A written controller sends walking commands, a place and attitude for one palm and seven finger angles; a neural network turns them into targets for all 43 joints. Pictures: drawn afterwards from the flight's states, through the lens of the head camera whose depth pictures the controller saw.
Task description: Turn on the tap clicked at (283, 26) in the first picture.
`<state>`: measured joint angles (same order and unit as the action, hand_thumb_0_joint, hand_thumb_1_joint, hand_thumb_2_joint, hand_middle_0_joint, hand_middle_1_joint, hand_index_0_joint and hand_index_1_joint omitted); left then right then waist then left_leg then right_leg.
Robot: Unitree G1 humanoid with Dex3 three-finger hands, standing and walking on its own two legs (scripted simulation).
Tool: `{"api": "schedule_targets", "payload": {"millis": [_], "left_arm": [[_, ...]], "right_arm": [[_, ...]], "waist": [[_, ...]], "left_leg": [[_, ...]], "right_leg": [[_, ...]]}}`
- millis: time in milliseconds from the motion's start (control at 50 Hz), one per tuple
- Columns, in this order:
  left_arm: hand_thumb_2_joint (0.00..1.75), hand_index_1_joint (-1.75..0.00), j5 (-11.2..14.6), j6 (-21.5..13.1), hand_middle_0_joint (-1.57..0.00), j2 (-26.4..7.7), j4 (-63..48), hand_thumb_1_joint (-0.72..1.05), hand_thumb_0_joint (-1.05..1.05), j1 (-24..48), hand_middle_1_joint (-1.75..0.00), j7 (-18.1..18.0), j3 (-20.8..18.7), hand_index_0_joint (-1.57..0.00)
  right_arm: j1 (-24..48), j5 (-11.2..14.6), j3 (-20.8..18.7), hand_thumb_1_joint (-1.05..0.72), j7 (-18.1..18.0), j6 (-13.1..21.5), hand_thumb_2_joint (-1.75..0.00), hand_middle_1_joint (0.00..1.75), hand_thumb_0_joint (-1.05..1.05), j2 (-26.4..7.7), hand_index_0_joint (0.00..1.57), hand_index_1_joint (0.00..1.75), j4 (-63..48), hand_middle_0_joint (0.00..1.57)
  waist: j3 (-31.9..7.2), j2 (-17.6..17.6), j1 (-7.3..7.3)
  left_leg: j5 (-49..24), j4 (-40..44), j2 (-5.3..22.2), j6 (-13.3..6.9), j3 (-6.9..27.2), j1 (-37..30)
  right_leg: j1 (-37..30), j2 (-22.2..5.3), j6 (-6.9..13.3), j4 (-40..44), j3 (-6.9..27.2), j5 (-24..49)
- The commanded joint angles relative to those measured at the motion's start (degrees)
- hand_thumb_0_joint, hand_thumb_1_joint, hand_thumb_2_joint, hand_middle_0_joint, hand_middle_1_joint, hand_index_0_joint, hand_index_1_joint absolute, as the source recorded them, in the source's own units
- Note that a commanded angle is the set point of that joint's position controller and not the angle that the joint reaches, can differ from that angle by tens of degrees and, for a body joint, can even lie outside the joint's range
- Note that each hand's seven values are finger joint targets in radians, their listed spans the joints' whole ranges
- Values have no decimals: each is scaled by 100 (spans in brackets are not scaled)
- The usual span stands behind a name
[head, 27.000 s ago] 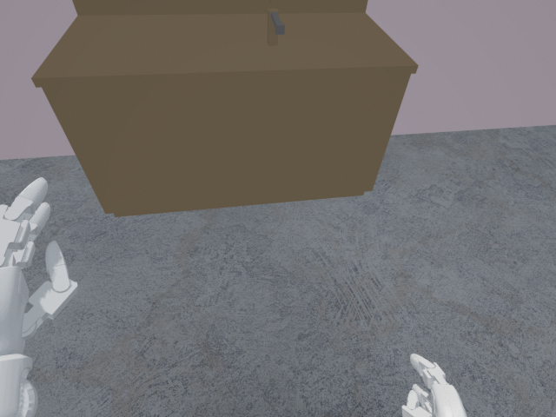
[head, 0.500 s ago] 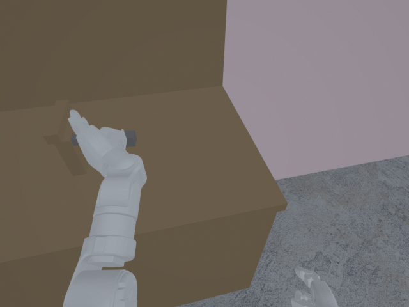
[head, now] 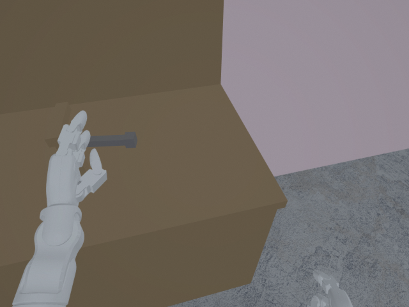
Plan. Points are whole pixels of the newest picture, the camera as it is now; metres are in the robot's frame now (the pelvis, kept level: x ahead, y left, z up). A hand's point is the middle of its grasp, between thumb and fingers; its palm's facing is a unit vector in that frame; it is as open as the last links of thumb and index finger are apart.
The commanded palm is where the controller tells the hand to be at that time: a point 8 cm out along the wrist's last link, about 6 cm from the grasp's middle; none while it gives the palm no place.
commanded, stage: draw the hand back beside the body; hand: left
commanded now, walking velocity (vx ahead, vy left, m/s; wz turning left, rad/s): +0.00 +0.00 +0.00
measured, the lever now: (130, 139) +0.46 +0.24 +0.07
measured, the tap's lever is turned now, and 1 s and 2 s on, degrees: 79 79 79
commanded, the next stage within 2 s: step back with the hand held close in 0.98 s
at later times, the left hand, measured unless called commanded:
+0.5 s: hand (73, 199) +0.23 +0.24 +0.15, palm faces +0.36 -0.89 -0.28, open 7.5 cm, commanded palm +0.19 +0.28 +0.17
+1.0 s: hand (54, 216) +0.20 +0.25 +0.16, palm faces +0.42 -0.85 -0.32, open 7.4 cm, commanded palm +0.16 +0.29 +0.17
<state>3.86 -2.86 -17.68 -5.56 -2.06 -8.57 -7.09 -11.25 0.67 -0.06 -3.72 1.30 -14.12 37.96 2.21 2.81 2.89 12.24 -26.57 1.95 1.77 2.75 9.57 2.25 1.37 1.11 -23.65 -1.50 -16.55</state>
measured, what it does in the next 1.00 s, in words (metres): stands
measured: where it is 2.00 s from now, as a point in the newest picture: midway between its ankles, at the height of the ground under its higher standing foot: outside the picture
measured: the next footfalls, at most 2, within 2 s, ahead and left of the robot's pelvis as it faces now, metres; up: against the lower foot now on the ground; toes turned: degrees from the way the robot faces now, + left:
none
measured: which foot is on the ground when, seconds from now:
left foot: down 0.00-1.00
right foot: down 0.00-1.00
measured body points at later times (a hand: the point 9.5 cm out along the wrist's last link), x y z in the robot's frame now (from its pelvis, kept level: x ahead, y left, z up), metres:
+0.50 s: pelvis +0.01 +0.01 +0.00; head -0.01 +0.00 +0.45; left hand +0.20 +0.29 +0.17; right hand +0.20 -0.20 -0.08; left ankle +0.03 +0.14 -0.74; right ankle -0.03 -0.11 -0.74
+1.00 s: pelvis +0.00 +0.01 +0.00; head -0.02 +0.00 +0.45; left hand +0.17 +0.29 +0.17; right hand +0.20 -0.20 -0.08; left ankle +0.03 +0.14 -0.74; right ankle -0.03 -0.11 -0.74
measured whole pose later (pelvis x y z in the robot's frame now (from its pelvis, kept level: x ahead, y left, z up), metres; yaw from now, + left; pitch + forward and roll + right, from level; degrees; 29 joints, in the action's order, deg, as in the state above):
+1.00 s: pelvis +0.00 +0.01 +0.00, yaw +1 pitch -5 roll -1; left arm 3.9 -6.1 -18.4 -22.5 -24.3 -7.0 -13.6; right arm -9.6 -0.2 1.1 -3.6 3.7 -12.1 36.7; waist 1.2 3.4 4.1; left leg 13.1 -28.1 1.1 1.0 3.4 9.9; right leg 1.4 0.6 0.3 -23.3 -2.3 -16.8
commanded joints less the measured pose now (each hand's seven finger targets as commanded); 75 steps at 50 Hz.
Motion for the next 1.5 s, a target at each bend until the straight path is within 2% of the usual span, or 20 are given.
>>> {"api": "schedule_targets", "payload": {"millis": [0, 80, 300, 360, 400, 620, 660, 680, 700, 840, 1020, 1060, 1080, 1100, 1120, 1140, 1200, 1240, 1360, 1480], "left_arm": [[90, -23, -66, -576, -18, -719, -1124, 90, 0, 1203, -23, 79, -341, -18], [90, -24, -46, -660, -18, -1131, -1417, 90, 0, 614, -24, 110, -876, -18], [90, -27, -30, -626, -19, -864, -2171, 90, 0, -140, -27, 183, -782, -19], [90, -28, -23, -626, -19, -918, -2383, 90, 0, -345, -28, 180, -848, -19], [90, -29, -43, -631, -20, -903, -2502, 90, 0, -472, -29, 157, -867, -20], [90, -30, -15, -660, -20, -1067, -2994, 90, 0, -1507, -30, 116, -1256, -20], [90, -30, 9, -663, -20, -1100, -3065, 90, 0, -1782, -30, 123, -1338, -20], [90, -30, -1, -660, -20, -1155, -3122, 90, 0, -1867, -30, 118, -1421, -20], [90, -30, -18, -668, -20, -974, -3083, 90, 0, -1747, -30, 126, -1225, -20], [90, -30, -29, -679, -20, -1019, -2892, 90, 0, -1510, -30, 87, -1226, -20], [90, -30, -30, -723, -20, -1042, -2938, 90, 0, -1572, -30, 87, -1270, -20], [90, -30, -2, -729, -20, -1071, -2886, 90, 0, -1627, -30, 98, -1305, -20], [90, -30, 6, -762, -20, -1289, -3128, 90, 0, -1307, -30, 80, -1501, -20], [90, -30, 38, -933, -20, -2075, -3562, 90, 0, -540, -30, 49, -2350, -20], [90, -30, 12, -945, -20, -1520, -2925, 90, 0, -1123, -30, 138, -1945, -20], [90, -30, -4, -913, -20, -1294, -2762, 90, 0, -1547, -30, 200, -1789, -20], [90, -30, -9, -906, -20, -1085, -2879, 90, 0, -2110, -30, 277, -1624, -20], [90, -30, 13, -874, -20, -1103, -3025, 90, 0, -2284, -30, 280, -1616, -20], [90, -30, 25, -938, -20, -1452, -3432, 90, 0, -2269, -30, 172, -1900, -20], [90, -30, -2, -1038, -20, -1518, -3633, 90, 0, -2373, -30, 64, -1989, -20]], "right_arm": [[965, -28, -125, -90, -26, 341, -90, 30, 0, -486, 20, 30, -974, 20], [1017, -57, -115, -90, -15, 293, -90, 30, 0, -473, 20, 30, -1010, 20], [1038, -84, -60, -90, 5, 317, -90, 30, 0, -402, 20, 30, -1128, 20], [1064, -86, -80, -90, 18, 355, -90, 30, 0, -430, 20, 30, -1128, 20], [1052, -87, -66, -90, 8, 356, -90, 30, 0, -411, 20, 30, -1102, 20], [1016, -96, -87, -90, 9, 453, -90, 30, 0, -428, 20, 30, -1127, 20], [1016, -99, -116, -90, 4, 474, -90, 30, 0, -433, 20, 30, -1141, 20], [1024, -96, -110, -90, 4, 470, -90, 30, 0, -445, 20, 30, -1126, 20], [1010, -87, -98, -90, 4, 473, -90, 30, 0, -412, 20, 30, -1115, 20], [1023, -95, -117, -90, -55, 555, -90, 30, 0, -453, 20, 30, -1087, 20], [1047, -97, -90, -90, -51, 576, -90, 30, 0, -428, 20, 30, -1082, 20], [1055, -101, -103, -90, -59, 583, -90, 30, 0, -438, 20, 30, -1089, 20], [1095, -85, -99, -90, -70, 576, -90, 30, 0, -454, 20, 30, -1086, 20], [1015, -65, -48, -90, -105, 470, -90, 30, 0, -471, 20, 30, -1251, 20], [929, -87, -27, -90, -118, 414, -90, 30, 0, -374, 20, 30, -1057, 20], [839, -78, -79, -90, -101, 368, -90, 30, 0, -412, 20, 30, -1135, 20], [757, -57, -131, -90, -97, 272, -90, 30, 0, -483, 20, 30, -1341, 20], [753, -36, -153, -90, -93, 229, -90, 30, 0, -511, 20, 30, -1440, 20], [783, -22, -193, -90, -168, 237, -90, 30, 0, -549, 20, 30, -1557, 20], [765, -43, -211, -90, -209, 390, -90, 30, 0, -629, 20, 30, -1519, 20]], "waist": [[-827, -254, -143], [-885, -69, -2], [-768, 45, -27], [-799, -100, -11], [-738, 176, -9], [-619, 237, 66], [-658, 21, 75], [-616, 203, 90], [-566, 217, 37], [-526, -87, 38], [-433, 186, 71], [-434, -47, 73], [-442, 95, 71], [-44, 98, 7], [-201, -157, -72], [-473, -253, -75], [-1037, 2, -49], [-1105, 16, -52], [-1027, -43, -64], [-875, 531, -114]], "left_leg": [[-659, 359, -132, -365, -181, -905], [-849, 403, -127, -344, -155, -836], [-1035, 383, -86, -313, -131, -855], [-1103, 345, -79, -325, -123, -852], [-1078, 353, -94, -310, -105, -839], [-941, 323, -75, -285, -12, -608], [-1012, 240, -67, -314, -45, -591], [-1036, 252, -75, -300, -38, -580], [-946, 235, -78, -293, -44, -568], [-736, 213, -99, -335, 4, -573], [-611, 240, -122, -313, 20, -478], [-587, 224, -114, -331, 5, -466], [-569, 256, -120, -321, 15, -492], [-581, -86, 31, -445, 98, -53], [-861, -299, 36, -445, 160, -30], [-1193, -430, 85, -436, 136, -114], [-2107, -390, 185, -465, 154, -269], [-2226, -409, 236, -459, 188, -165], [-1076, -138, 256, -425, 398, 353], [804, 434, 288, -455, 700, 1030]], "right_leg": [[662, -71, 34, 584, -58, 1207], [459, -86, 57, 617, -42, 1383], [463, -78, 65, 622, -92, 1476], [439, -91, 56, 605, -86, 1558], [464, -96, 76, 594, -95, 1484], [477, -106, 90, 544, -133, 1303], [469, -119, 67, 530, -124, 1430], [465, -118, 88, 536, -114, 1424], [557, -115, 80, 521, -129, 1329], [645, -123, 56, 513, -132, 1128], [653, -124, 79, 530, -128, 1010], [659, -128, 60, 555, -123, 1012], [643, -127, 81, 588, -111, 977], [1142, -415, 20, 771, 303, 1608], [1098, -581, 18, 650, 220, 2076], [1031, -653, 15, 502, 248, 2448], [892, -569, -72, 116, 101, 2593], [966, -556, -89, 98, 129, 2432], [1196, -453, -71, 51, 159, 1460], [1211, -282, -74, -140, 137, 491]]}}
